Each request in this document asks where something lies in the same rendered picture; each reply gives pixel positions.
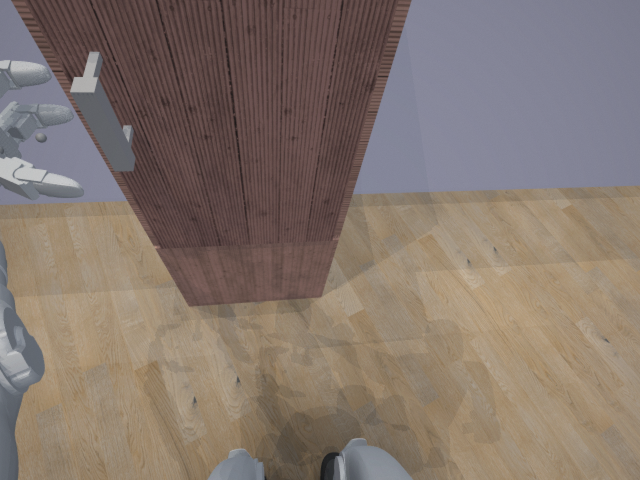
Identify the cupboard door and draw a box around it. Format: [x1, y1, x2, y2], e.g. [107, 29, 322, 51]
[24, 0, 399, 249]

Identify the left robot shin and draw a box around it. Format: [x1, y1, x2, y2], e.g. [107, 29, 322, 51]
[228, 449, 252, 459]

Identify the robot left thigh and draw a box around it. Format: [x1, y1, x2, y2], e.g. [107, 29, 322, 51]
[207, 456, 265, 480]

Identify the left robot upper arm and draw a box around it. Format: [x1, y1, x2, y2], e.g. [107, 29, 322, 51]
[0, 305, 45, 480]

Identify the handle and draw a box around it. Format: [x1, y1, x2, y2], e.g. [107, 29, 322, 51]
[70, 52, 136, 172]

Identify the robot left hand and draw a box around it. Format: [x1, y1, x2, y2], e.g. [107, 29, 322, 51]
[0, 60, 84, 200]

